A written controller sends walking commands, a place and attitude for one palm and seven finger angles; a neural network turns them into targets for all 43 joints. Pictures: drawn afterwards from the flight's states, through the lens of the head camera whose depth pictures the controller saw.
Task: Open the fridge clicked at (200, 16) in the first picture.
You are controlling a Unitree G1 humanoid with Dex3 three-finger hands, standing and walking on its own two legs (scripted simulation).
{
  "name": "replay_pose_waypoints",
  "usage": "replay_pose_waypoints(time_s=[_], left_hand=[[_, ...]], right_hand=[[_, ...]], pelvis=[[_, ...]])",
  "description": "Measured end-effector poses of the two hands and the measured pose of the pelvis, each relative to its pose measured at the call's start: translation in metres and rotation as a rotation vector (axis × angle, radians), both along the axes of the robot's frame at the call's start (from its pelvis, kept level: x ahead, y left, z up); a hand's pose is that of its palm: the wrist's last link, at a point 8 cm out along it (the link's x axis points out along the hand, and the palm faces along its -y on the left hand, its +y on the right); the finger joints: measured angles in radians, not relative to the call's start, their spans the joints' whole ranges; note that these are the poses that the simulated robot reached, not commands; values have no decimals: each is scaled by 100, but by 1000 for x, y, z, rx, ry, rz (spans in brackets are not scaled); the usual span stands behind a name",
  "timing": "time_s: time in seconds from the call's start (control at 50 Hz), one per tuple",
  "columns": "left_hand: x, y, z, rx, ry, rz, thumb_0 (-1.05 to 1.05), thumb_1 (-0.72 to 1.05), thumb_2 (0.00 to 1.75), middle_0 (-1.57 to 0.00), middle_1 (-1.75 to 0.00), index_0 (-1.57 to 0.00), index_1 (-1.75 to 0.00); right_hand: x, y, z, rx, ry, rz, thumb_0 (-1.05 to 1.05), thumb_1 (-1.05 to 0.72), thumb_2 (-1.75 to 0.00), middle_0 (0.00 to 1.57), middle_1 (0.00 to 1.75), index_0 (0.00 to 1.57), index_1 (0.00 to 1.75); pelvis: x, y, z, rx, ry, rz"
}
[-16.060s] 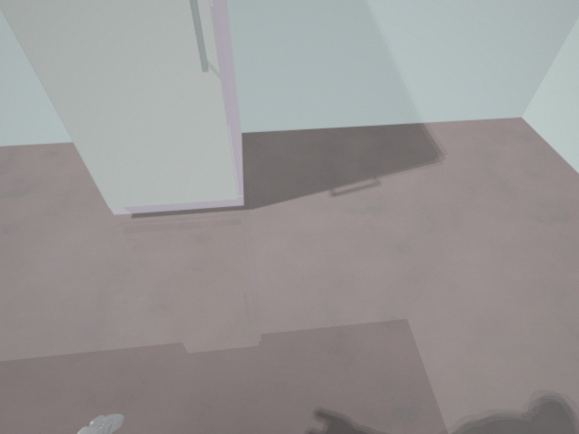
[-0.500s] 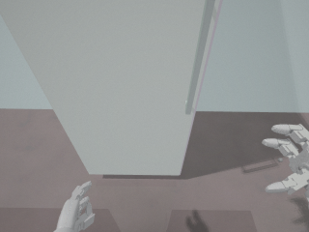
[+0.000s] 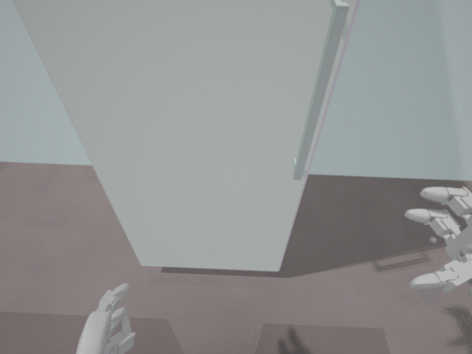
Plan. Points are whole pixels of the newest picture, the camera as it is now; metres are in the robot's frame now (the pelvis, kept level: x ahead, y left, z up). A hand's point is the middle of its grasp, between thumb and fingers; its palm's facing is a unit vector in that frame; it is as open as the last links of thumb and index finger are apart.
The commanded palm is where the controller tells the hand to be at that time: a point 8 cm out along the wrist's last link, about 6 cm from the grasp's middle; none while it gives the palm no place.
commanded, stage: raise the hand to about handle height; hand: right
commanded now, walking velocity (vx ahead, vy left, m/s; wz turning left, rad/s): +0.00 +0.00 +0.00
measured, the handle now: (312, 106) +0.55 -0.13 +0.16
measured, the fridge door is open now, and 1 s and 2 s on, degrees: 0 0 0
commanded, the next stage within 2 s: move the hooked fingers beside the handle in 0.10 s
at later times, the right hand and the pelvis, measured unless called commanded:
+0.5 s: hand (403, 216) +0.31 -0.25 +0.12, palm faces +0.03 +1.00 -0.02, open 14.0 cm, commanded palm +0.29 -0.30 +0.12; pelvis +0.00 +0.01 +0.00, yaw +0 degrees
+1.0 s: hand (380, 186) +0.38 -0.23 +0.11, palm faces +0.02 +1.00 +0.01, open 14.0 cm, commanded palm +0.36 -0.28 +0.12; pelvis +0.01 +0.01 +0.00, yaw +1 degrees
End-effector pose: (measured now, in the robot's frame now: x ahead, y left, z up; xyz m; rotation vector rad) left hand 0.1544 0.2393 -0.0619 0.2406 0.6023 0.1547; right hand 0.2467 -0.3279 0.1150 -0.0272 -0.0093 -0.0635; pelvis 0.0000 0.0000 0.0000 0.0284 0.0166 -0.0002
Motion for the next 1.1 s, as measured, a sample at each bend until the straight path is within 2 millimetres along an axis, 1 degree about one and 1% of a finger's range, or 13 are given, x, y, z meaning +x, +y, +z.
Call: replay_pose_waypoints(time_s=[0.24,0.32,0.44,0.58,0.7,0.82,0.94,1.1], left_hand=[[10,0,-2,-27,-14,-12,1,91,90,-20,-30,-20,-30],[10,2,-5,-24,-4,-15,1,91,90,-20,-30,-20,-30],[7,7,-9,-16,23,-5,1,91,90,-20,-30,-21,-30],[-5,16,-13,-16,65,31,1,91,90,-20,-30,-21,-30],[-18,24,-19,-12,122,66,1,91,90,-20,-30,-20,-30],[-29,31,-24,-3,178,96,1,91,90,-20,-30,-20,-30],[-34,31,-27,2,214,108,1,91,90,-20,-30,-20,-30],[-36,25,-29,1,237,110,1,91,90,-20,-30,-20,-30]], right_hand=[[3,7,5,-10,15,6,-1,50,-30,30,120,30,120],[8,11,4,-1,13,4,-1,50,-30,30,120,30,120],[29,23,3,7,14,22,-1,50,-30,30,120,30,120],[59,33,2,10,24,34,-1,50,-30,30,120,30,120],[79,33,-1,18,35,26,-1,50,-30,30,120,30,120],[91,33,-2,23,24,30,-1,50,-30,30,120,30,120],[103,36,-5,33,26,40,-1,50,-30,29,120,30,120],[125,43,-7,42,28,42,-1,50,-30,30,120,30,120]], pelvis=[[2,6,0,-6,3,-4],[2,8,0,-6,4,-9],[2,11,-1,-9,11,-11],[4,14,-1,-13,26,1],[8,15,-2,-15,43,12],[12,14,-3,-15,58,20],[14,11,-4,-13,68,18],[13,7,-5,-9,82,17]])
